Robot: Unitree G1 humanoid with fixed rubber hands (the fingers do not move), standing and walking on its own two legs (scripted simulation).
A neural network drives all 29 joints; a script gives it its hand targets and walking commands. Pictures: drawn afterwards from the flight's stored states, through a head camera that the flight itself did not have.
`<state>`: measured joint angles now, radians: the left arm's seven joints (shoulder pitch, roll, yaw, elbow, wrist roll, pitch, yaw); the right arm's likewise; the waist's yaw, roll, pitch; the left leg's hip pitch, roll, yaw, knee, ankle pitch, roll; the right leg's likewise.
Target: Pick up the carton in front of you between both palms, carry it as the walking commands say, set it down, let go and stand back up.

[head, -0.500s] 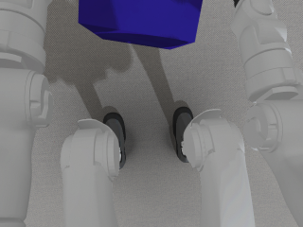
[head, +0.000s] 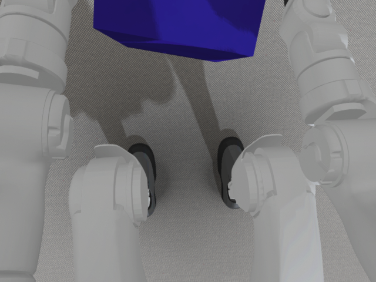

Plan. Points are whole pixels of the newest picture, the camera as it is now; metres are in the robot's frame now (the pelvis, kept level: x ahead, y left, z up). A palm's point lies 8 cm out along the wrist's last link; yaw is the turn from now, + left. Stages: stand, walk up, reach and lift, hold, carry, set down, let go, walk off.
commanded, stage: reach and lift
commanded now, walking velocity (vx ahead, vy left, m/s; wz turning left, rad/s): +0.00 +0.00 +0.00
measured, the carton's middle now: out of the picture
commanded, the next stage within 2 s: none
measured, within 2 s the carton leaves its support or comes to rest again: leaves its support in 0.44 s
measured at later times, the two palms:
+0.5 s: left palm out of the picture +0.57 +0.17 -0.17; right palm out of the picture +0.56 -0.13 -0.15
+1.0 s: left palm out of the picture +0.51 +0.17 +0.04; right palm out of the picture +0.50 -0.12 +0.04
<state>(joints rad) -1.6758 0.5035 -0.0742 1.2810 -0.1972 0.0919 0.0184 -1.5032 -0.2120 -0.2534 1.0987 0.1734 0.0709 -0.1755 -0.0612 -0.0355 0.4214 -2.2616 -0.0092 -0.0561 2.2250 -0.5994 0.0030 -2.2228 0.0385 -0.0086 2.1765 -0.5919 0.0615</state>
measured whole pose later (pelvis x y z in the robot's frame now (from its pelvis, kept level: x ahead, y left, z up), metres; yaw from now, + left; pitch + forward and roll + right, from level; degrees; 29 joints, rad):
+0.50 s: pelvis +0.00 +0.00 -0.01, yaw +0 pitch +36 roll -4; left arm -1.56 0.39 0.05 1.04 -0.06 0.25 0.03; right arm -1.47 -0.18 -0.37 0.92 0.10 0.24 -0.16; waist -0.04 -0.05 0.37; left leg -2.29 0.00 -0.04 2.26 -0.61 0.02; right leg -2.26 0.06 0.02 2.22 -0.60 0.08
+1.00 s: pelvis -0.01 -0.01 +0.10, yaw +4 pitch +43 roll -2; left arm -1.27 0.11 0.46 0.85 0.30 0.39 -0.03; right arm -1.15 0.05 -0.63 0.64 -0.26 0.40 -0.08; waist -0.03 -0.01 -0.09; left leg -2.11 -0.05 -0.06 1.81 -0.46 -0.02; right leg -2.08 0.07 0.04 1.80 -0.49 0.06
